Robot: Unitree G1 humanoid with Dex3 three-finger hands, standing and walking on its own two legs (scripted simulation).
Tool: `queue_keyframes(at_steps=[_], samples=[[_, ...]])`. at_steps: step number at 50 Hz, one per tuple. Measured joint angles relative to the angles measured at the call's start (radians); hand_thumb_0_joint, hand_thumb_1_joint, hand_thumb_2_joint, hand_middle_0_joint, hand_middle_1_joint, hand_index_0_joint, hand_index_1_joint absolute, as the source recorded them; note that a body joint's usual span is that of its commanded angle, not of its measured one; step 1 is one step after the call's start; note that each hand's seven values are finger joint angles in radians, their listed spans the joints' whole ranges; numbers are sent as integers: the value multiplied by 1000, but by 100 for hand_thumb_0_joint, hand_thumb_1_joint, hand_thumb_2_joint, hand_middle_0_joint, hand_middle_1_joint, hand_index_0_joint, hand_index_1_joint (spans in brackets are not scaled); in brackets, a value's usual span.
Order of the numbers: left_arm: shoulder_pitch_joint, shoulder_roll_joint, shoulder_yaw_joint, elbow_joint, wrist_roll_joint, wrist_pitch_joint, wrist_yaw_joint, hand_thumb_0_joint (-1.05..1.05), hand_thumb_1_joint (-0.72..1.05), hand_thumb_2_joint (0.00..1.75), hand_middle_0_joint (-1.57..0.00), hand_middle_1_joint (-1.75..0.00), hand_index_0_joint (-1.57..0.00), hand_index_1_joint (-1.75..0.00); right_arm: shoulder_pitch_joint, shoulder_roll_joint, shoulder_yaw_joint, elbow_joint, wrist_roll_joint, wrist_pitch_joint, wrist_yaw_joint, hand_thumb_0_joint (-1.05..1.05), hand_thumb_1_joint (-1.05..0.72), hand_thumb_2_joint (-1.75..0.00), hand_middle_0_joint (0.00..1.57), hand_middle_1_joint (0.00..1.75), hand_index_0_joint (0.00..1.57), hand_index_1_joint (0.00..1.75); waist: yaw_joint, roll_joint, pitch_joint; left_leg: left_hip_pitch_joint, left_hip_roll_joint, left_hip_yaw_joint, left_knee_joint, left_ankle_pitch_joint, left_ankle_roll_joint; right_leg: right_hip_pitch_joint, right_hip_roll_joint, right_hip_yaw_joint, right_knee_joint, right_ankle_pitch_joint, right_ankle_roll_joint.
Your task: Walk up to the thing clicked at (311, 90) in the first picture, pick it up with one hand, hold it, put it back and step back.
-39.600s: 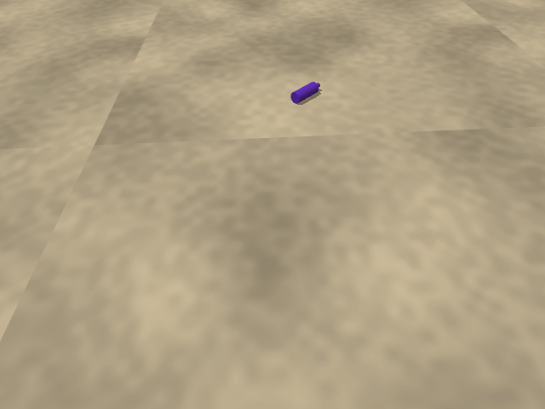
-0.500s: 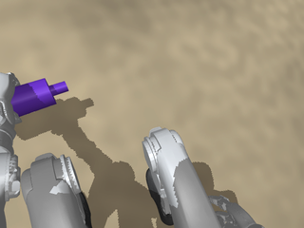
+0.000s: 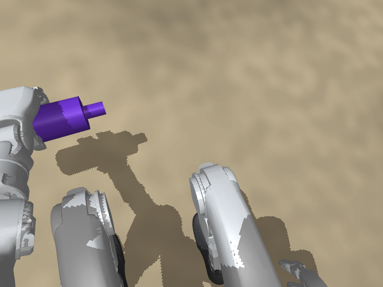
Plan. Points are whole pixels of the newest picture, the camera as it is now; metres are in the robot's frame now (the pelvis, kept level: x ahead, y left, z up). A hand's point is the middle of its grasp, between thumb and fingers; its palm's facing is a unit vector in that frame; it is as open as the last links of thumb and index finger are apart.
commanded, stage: lift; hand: left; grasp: from above
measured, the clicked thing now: (49, 122) +0.49 +0.24 -0.16
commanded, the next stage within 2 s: hold in 1.50 s
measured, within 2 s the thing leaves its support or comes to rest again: neither
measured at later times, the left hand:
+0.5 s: hand out of the picture +0.40 +0.29 +0.02, palm faces -0.41 -0.12 -0.90, open 10.3 cm
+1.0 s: hand out of the picture +0.34 +0.28 +0.21, palm faces -0.44 -0.15 -0.89, open 10.3 cm
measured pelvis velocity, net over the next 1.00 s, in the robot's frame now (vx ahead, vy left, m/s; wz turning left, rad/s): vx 0.03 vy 0.01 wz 0.12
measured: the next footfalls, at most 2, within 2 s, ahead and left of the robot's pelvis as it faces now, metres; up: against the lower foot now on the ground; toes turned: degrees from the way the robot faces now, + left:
none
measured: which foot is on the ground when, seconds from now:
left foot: down 0.00-1.00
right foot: down 0.00-1.00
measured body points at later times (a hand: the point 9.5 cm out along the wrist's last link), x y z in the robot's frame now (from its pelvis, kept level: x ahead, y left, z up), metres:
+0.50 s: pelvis +0.00 +0.01 +0.11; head +0.17 +0.05 +0.53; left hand +0.42 +0.29 +0.07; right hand +0.12 -0.26 -0.01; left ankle +0.09 +0.15 -0.31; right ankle +0.10 -0.13 -0.31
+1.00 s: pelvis +0.03 +0.01 +0.29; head +0.11 +0.02 +0.73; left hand +0.36 +0.28 +0.26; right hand +0.16 -0.25 +0.17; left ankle +0.09 +0.15 -0.31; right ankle +0.10 -0.13 -0.31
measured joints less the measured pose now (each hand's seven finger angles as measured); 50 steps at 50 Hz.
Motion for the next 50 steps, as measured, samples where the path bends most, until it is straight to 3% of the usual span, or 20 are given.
queue_keyframes(at_steps=[8, 22, 38, 50], samples=[[80, -32, -27, -109, -14, 12, -74, -1, 0, 36, -73, -45, -74, -41, 12, 9, -31, -14, 35, 31, -29, 1, -91, -90, 20, 30, 20, 29, 35, 20, -52, 66, 3, 25, -81, 3, 13, 68, -12, 10, -78, 0, -4], [259, -77, -93, -352, -89, 43, -143, -1, 1, 35, -73, -44, -74, -40, -5, 19, -69, -42, 86, 54, -83, 1, -90, -89, 20, 30, 20, 29, 103, 31, -114, 266, 3, 60, -289, 23, 24, 264, -37, 16, -282, 21, -10], [473, -166, -148, -525, -131, 118, -161, -1, 0, 36, -75, -40, -76, -36, -20, 36, -80, -30, 126, 61, -145, 1, -89, -89, 20, 30, 20, 29, 132, 37, -118, 729, 16, 107, -675, 72, 27, 706, -52, 25, -661, 85, -20], [552, -204, -183, -477, -134, 107, -152, -1, -2, 39, -76, -39, -76, -36, 30, 38, -84, 2, 142, 21, -180, 1, -89, -90, 20, 30, 20, 29, 142, 28, -86, 1099, 19, 141, -990, 140, 28, 1063, -60, 35, -973, 161, -26]])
